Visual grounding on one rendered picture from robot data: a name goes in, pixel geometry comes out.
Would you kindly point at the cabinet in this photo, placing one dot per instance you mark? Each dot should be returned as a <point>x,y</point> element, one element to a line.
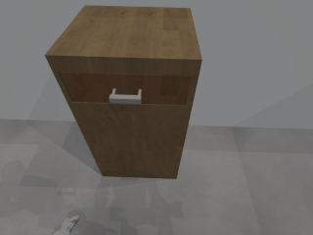
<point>131,140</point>

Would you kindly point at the drawer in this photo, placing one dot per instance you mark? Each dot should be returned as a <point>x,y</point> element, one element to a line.
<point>157,89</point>

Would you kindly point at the robot left hand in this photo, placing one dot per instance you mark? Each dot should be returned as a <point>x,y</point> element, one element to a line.
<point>67,225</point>

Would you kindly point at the handle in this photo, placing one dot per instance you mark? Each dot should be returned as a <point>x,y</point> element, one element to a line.
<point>125,99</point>

